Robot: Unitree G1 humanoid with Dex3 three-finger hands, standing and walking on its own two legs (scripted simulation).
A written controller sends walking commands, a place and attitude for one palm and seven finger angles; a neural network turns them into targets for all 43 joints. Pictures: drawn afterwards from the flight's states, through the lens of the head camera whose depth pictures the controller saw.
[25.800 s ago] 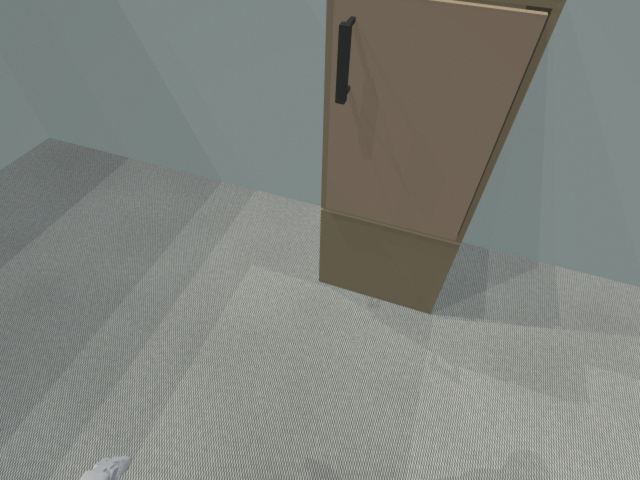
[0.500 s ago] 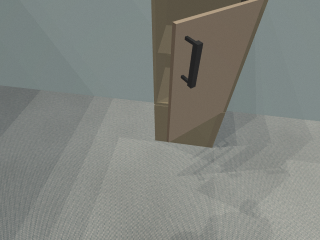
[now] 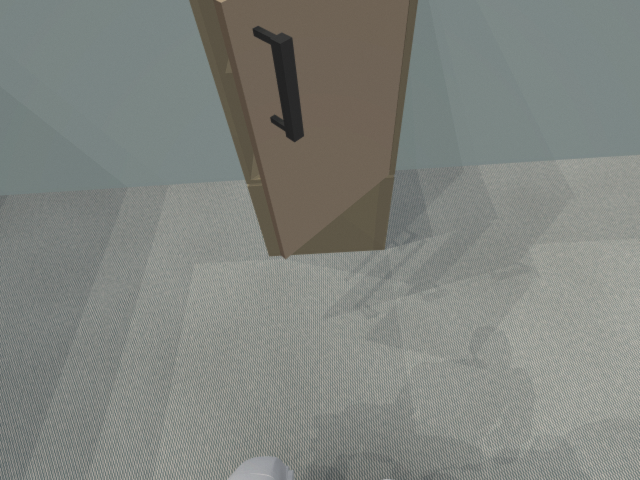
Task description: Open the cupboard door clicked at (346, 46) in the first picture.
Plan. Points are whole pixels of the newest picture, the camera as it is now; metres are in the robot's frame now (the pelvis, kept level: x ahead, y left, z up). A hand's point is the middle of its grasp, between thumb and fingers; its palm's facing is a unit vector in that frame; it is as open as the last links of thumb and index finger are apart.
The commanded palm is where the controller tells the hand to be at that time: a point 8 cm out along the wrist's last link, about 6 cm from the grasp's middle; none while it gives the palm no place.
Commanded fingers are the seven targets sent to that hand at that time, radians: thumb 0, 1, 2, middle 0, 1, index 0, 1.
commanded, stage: walk to a spot facing it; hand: left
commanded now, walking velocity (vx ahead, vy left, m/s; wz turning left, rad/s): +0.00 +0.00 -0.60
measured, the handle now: (279, 87) +0.62 +0.11 +0.13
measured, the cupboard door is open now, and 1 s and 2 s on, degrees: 43 43 43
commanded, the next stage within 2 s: none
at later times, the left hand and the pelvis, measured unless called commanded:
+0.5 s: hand out of the picture +0.12 +0.24 -0.18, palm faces -0.19 -0.96 -0.22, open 7.4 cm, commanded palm none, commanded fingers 0.00 0.90 0.90 -0.20 -0.30 -0.20 -0.30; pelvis +0.04 +0.05 +0.00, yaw -17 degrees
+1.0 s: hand (274, 370) +0.28 +0.11 -0.15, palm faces -0.60 -0.75 -0.27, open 7.4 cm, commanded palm none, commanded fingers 0.00 0.90 0.90 -0.20 -0.30 -0.20 -0.30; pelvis +0.05 +0.04 +0.00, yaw -38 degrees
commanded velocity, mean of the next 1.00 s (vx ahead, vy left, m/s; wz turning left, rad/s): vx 0.00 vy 0.00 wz -0.60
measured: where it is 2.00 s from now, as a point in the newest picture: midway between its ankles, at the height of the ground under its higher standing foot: outside the picture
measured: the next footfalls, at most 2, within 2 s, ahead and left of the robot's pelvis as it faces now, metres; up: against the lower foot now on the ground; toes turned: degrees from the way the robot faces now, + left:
left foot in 0.48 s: +0.11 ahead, +0.15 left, +0.00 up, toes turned -19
right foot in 0.92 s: +0.02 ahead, -0.07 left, +0.00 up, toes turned -38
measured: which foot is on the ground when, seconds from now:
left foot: up 0.00-0.46, down 0.48-0.92, up 0.94-1.00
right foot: down 0.00-0.46, up 0.48-0.90, down 0.92-1.00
